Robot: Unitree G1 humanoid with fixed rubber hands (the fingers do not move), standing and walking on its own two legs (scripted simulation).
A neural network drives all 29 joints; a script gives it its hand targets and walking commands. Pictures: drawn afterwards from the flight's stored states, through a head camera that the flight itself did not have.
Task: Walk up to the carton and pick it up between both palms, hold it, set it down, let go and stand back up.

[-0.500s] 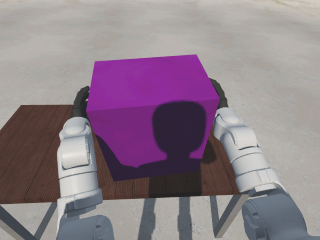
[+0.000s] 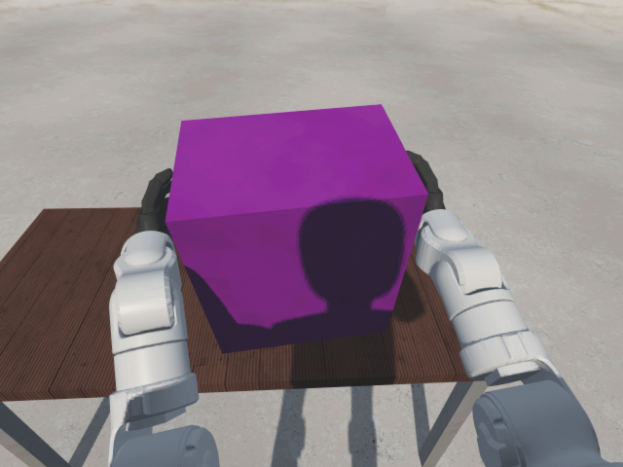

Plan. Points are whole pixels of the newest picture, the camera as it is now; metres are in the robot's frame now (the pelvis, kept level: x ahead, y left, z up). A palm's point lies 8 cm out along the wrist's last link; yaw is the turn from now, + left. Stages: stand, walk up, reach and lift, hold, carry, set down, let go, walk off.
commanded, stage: hold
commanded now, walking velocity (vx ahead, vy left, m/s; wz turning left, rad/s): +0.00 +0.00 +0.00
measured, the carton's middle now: (296, 238) +0.37 +0.01 +0.15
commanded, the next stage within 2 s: none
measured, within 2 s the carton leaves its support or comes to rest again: neither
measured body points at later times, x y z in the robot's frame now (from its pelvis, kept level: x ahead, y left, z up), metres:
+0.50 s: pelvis +0.00 +0.00 +0.00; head -0.05 +0.02 +0.45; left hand +0.37 +0.18 +0.19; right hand +0.37 -0.16 +0.19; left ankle +0.03 +0.12 -0.75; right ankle -0.01 -0.12 -0.75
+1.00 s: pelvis +0.00 +0.00 +0.00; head -0.04 +0.03 +0.45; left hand +0.37 +0.18 +0.18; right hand +0.38 -0.15 +0.19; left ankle +0.03 +0.12 -0.75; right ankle -0.01 -0.12 -0.75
